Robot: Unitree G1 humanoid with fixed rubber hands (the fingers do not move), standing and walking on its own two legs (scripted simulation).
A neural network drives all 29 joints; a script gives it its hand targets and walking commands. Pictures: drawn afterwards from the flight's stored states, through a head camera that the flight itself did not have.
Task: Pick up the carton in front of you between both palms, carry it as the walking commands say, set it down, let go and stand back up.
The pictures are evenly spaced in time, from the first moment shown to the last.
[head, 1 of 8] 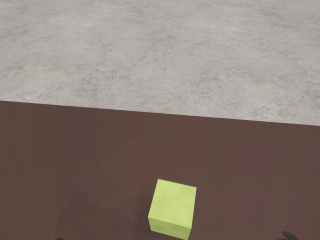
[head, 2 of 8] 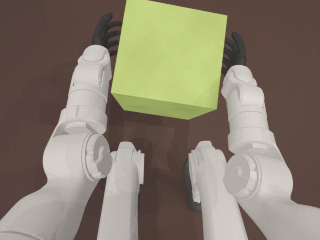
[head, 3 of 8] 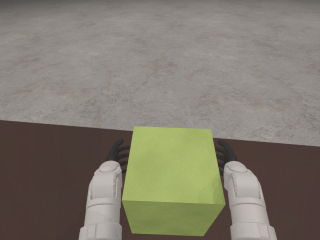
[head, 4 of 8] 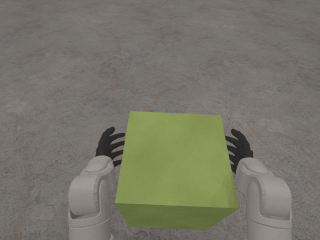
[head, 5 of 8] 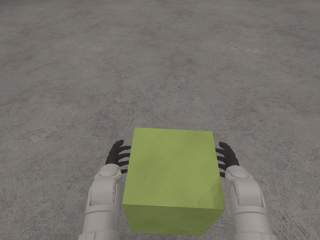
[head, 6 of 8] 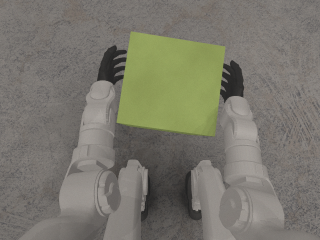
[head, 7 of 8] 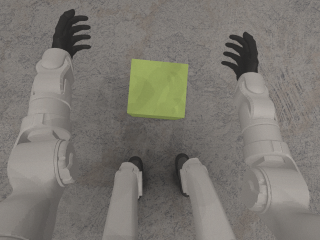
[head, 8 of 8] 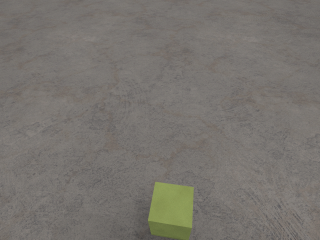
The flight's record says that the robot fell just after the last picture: no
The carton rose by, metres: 0.69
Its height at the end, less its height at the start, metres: -0.06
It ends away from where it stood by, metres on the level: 2.81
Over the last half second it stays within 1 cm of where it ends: yes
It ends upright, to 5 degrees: yes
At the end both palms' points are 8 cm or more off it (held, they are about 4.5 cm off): yes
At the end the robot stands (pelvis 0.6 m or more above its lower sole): yes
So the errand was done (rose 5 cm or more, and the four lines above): yes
